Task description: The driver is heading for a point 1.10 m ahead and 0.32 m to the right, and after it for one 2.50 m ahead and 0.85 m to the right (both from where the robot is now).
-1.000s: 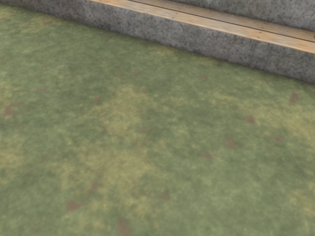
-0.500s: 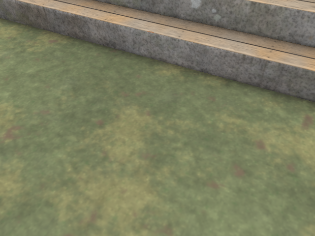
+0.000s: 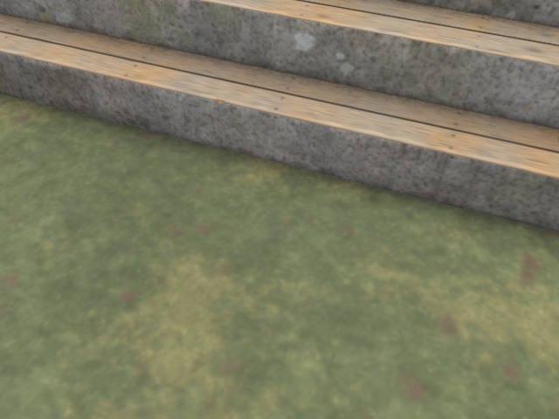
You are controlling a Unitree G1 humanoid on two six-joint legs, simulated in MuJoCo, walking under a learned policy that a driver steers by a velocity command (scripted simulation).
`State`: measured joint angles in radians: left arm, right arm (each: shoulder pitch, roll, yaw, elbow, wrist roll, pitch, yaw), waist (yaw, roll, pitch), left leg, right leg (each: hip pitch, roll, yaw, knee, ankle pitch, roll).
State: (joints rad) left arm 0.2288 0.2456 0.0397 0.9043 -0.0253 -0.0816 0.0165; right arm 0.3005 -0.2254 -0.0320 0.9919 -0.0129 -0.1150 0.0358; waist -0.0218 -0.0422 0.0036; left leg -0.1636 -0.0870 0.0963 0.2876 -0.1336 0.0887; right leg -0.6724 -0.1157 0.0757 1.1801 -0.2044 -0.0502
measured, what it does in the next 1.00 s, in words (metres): walks ahead, turning right: right foot, then left foot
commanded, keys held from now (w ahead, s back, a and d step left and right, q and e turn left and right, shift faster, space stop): w+e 0.56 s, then w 0.44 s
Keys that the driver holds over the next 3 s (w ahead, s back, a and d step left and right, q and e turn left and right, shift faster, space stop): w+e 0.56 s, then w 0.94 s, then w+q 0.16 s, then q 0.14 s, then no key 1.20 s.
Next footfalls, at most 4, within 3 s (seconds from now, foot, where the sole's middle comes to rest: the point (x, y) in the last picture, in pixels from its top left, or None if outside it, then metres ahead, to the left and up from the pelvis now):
0.34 right None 0.34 -0.18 -0.78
0.84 left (316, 357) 0.68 -0.08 -0.78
1.38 right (430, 297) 0.85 -0.41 -0.78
1.86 left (365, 234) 1.08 -0.26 -0.78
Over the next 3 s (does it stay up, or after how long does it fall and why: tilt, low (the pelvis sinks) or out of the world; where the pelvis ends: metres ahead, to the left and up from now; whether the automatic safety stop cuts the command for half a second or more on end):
stays up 0.99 -0.37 0.00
